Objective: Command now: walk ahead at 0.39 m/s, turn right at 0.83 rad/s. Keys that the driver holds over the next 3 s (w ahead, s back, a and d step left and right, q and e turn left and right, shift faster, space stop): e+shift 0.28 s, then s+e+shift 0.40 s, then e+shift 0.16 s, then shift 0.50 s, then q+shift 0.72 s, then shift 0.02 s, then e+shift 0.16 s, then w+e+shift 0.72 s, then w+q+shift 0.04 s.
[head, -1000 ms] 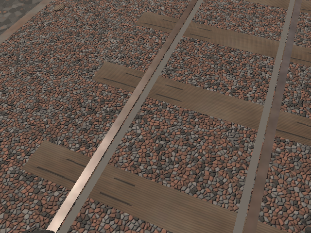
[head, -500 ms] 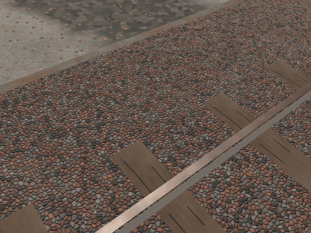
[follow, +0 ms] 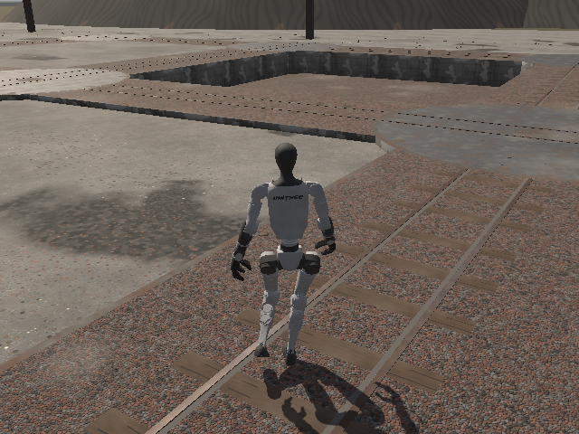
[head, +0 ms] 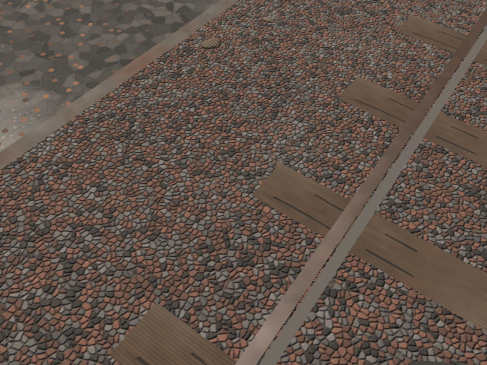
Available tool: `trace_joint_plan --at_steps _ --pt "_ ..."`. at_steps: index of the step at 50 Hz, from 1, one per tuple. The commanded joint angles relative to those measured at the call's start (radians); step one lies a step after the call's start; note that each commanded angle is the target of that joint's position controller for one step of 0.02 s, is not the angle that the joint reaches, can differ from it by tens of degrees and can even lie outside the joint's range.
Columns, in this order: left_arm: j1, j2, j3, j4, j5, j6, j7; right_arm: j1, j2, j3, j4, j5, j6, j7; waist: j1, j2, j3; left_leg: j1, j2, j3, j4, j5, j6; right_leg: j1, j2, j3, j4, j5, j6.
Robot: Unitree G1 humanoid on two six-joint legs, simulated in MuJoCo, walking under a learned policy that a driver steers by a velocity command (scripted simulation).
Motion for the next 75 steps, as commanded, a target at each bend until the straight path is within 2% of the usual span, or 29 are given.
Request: trace_joint_plan --at_steps 1,3,5,8,11,13,14,15,18,22,32,33,34,35,36,39,43,48,52,53,55,56,57,59,62,66,70,72,75 --pt "-0.154 0.111 0.025 -0.161 -0.01 -0.041 0.019 0.061 -0.202 -0.059 -0.096 -0.027 -0.002 -0.006 -0.13 0.16 0.006 -0.126 0.061 0.004 -0.225 0.035 -0.037 -0.023 -0.288 0.465 -0.326 0.476 -0.147" --pt "-0.137 0.138 0.036 -0.143 -0.019 -0.019 0.045 -0.036 -0.134 -0.043 -0.141 -0.051 0.009 -0.017 -0.097 0.108 -0.01 -0.066 0.009 0.087 -0.485 0.131 -0.07 -0.101 -0.174 0.328 -0.243 0.724 -0.078" --pt "-0.085 0.158 0.051 -0.12 -0.033 0.029 0.074 -0.098 -0.083 -0.029 -0.164 -0.03 0.029 -0.025 -0.046 0.027 -0.122 0.042 -0.072 0.116 -0.708 0.282 -0.085 -0.08 -0.107 0.292 -0.163 0.719 0.031" --pt "-0.058 0.146 0.06 -0.116 -0.041 0.075 0.099 -0.16 -0.11 -0.047 -0.187 0.008 0.039 -0.02 -0.008 -0.073 -0.184 0.121 -0.127 0.093 -0.913 0.434 -0.092 -0.025 -0.1 0.374 -0.092 0.475 0.125" --pt "-0.169 0.088 0.05 -0.175 -0.022 0.079 0.096 -0.075 -0.162 -0.081 -0.15 0.002 0.026 -0.019 -0.072 -0.123 -0.211 0.226 -0.062 0.009 -1.089 0.565 -0.059 0.06 -0.098 0.447 0.093 0.303 0.157" --pt "-0.131 -0.045 0.003 -0.211 0.024 0.079 0.078 0.086 -0.173 -0.079 -0.119 -0.025 0.032 -0.032 -0.083 0.109 -0.405 0.666 0.278 -0.265 -0.998 1.03 0.091 -0.156 0.012 0.274 0.552 -0.49 0.208" --pt "0.074 0.003 0.011 -0.204 0.019 0.066 0.056 0.073 -0.177 -0.072 -0.153 -0.058 0.047 -0.026 0.016 0.276 -0.473 0.728 0.475 -0.516 -0.962 1.266 0.254 -0.255 0.006 0.311 0.773 -0.644 0.248" --pt "0.139 0.117 0.032 -0.196 -0.014 0.069 0.033 -0.003 -0.225 -0.099 -0.135 -0.034 0.058 -0.028 0.057 0.315 -0.48 0.685 0.592 -0.644 -0.987 0.973 0.383 -0.347 -0.103 0.248 0.98 -0.512 0.291" --pt "-0.134 0.191 0.059 -0.195 -0.023 0.124 0.063 -0.126 -0.098 -0.06 -0.177 -0.036 0.096 -0.05 -0.02 0.021 -0.22 0.271 0.283 -0.212 -1.07 0.663 0.234 -0.278 -0.201 0.152 0.905 -0.271 0.329" --pt "-0.109 0.063 0.02 -0.22 -0.014 0.115 0.077 -0.075 -0.148 -0.085 -0.093 -0.049 0.119 -0.054 -0.006 0.127 -0.232 0.274 0.251 -0.017 -1.076 1.011 0.268 -0.225 -0.22 0.084 0.722 -0.245 0.325" --pt "-0.002 0.084 0.036 -0.174 -0.01 0.125 0.034 -0.106 -0.172 -0.124 -0.004 0.003 0.158 -0.074 0.027 0.172 -0.221 0.162 0.297 0.197 -1.035 0.434 0.167 0.062 -0.273 -0.014 0.128 -0.058 0.183" --pt "0.022 0.116 0.049 -0.165 0.005 0.122 0.035 -0.052 -0.131 -0.118 0.023 0.011 0.164 -0.072 0.022 0.048 -0.148 0.065 0.222 0.245 -0.906 0.26 0.092 0.098 -0.274 0.08 -0.028 0.073 0.127" --pt "0.015 0.274 0.084 -0.196 0.026 0.12 0.054 -0.002 -0.086 -0.111 0.009 -0.015 0.173 -0.064 -0.028 -0.357 -0.072 -0.239 0.044 0.332 -0.581 -0.177 -0.036 0.139 -0.556 0.521 -0.166 0.559 -0.013" --pt "-0.042 0.319 0.085 -0.234 0.091 0.099 0.053 -0.161 -0.123 -0.122 -0.038 -0.037 0.173 -0.061 0.037 -0.349 -0.153 -0.241 -0.025 0.093 -0.3 -0.338 -0.041 -0.05 -0.646 0.672 -0.265 0.515 -0.158" --pt "-0.153 0.311 0.087 -0.247 0.096 0.082 0.055 -0.17 -0.14 -0.132 -0.03 -0.016 0.181 -0.059 -0.011 -0.253 -0.143 -0.211 -0.022 0.034 -0.185 -0.216 -0.013 -0.098 -0.559 0.57 -0.294 0.203 -0.089" --pt "-0.286 0.177 0.055 -0.253 0.0 0.085 0.081 -0.057 -0.141 -0.143 0.035 -0.02 0.186 -0.068 -0.077 -0.134 -0.137 -0.169 -0.033 0.055 -0.136 0.052 -0.03 -0.061 -0.409 0.434 -0.231 -0.019 0.069" --pt "-0.213 0.108 0.037 -0.238 0.001 0.092 0.105 -0.112 -0.1 -0.121 0.002 0.011 0.157 -0.05 -0.033 -0.159 -0.191 -0.168 -0.067 0.048 -0.305 0.107 -0.049 0.132 -0.372 0.459 -0.204 0.005 0.065" --pt "-0.16 0.138 0.049 -0.229 0.02 0.106 0.093 -0.018 -0.11 -0.108 0.032 0.031 0.152 -0.015 -0.007 -0.256 -0.198 0.073 -0.046 0.087 -0.695 -0.054 -0.027 0.131 -0.39 0.569 -0.249 -0.188 0.06" --pt "-0.158 0.149 0.052 -0.21 -0.01 0.106 0.094 0.126 -0.122 -0.115 0.097 0.018 0.147 0.001 -0.035 -0.22 -0.14 0.234 -0.029 0.128 -1.011 0.049 0.05 0.028 -0.345 0.601 -0.249 -0.289 0.096" --pt "-0.148 0.138 0.051 -0.205 -0.014 0.101 0.094 0.152 -0.121 -0.117 0.116 0.006 0.146 -0.001 -0.041 -0.154 -0.122 0.278 -0.003 0.112 -1.098 0.067 0.071 -0.026 -0.277 0.533 -0.169 -0.326 0.13" --pt "-0.172 0.156 0.071 -0.24 -0.007 0.082 0.091 0.115 -0.274 -0.138 0.08 -0.041 0.136 0.006 -0.025 0.267 -0.049 0.174 0.389 -0.344 -1.228 0.199 0.266 -0.292 -0.009 0.245 0.298 -0.402 0.218" --pt "-0.224 0.202 0.088 -0.245 0.003 0.069 0.091 0.033 -0.276 -0.137 0.055 -0.066 0.116 0.003 -0.023 0.248 -0.003 0.05 0.447 -0.39 -1.259 0.145 0.326 -0.291 -0.09 0.301 0.505 -0.37 0.239" --pt "-0.181 0.209 0.091 -0.205 0.008 0.073 0.087 -0.074 -0.209 -0.118 0.028 -0.047 0.107 -0.009 0.021 0.175 0.006 0.048 0.356 -0.265 -1.243 0.1 0.271 -0.258 -0.089 0.317 0.615 -0.275 0.237" --pt "-0.113 0.129 0.07 -0.147 0.021 0.092 0.089 -0.121 -0.13 -0.087 0.016 -0.006 0.103 -0.025 0.03 0.143 0.009 0.11 0.255 -0.131 -1.206 0.143 0.204 -0.259 -0.081 0.298 0.733 -0.178 0.264" --pt "-0.161 0.066 0.044 -0.157 0.007 0.087 0.085 -0.017 -0.075 -0.059 0.04 -0.006 0.104 -0.032 -0.024 0.134 -0.013 0.25 0.216 -0.052 -1.176 0.246 0.216 -0.255 -0.117 0.273 0.63 -0.132 0.289" --pt "-0.242 0.008 0.009 -0.18 0.008 0.076 0.074 0.072 -0.14 -0.069 0.075 -0.001 0.115 -0.031 -0.09 0.199 -0.048 0.377 0.213 -0.036 -1.129 0.377 0.215 -0.129 -0.229 0.124 0.202 -0.194 0.323" --pt "-0.163 0.054 0.02 -0.13 0.005 0.058 0.075 0.137 -0.207 -0.085 0.106 0.034 0.134 -0.018 -0.07 0.179 -0.023 0.297 0.198 -0.104 -1.055 0.644 0.196 0.109 -0.197 0.062 -0.201 0.038 0.291" --pt "-0.083 0.18 0.053 -0.123 0.012 0.059 0.099 0.115 -0.229 -0.096 0.064 0.024 0.107 -0.002 -0.067 0.04 -0.128 0.191 0.166 -0.108 -0.998 0.649 0.148 0.301 -0.294 0.134 -0.072 0.376 0.223" --pt "-0.022 0.146 0.062 -0.105 0.026 0.088 0.11 -0.022 -0.154 -0.084 0.01 0.047 0.094 0.016 0.006 -0.161 -0.196 -0.063 0.004 0.084 -0.75 0.219 0.047 0.419 -0.449 0.243 -0.086 0.47 0.073"
Next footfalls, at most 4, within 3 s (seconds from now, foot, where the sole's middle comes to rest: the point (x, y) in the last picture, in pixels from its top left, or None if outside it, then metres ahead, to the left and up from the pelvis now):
0.26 left None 0.38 0.10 -0.76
0.66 right None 0.12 -0.05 -0.76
1.08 left None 0.20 0.22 -0.76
1.42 right None -0.02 0.09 -0.76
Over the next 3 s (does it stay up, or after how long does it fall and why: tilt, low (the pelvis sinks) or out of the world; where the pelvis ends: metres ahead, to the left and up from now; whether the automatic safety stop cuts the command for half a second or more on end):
stays up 0.35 -0.11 -0.02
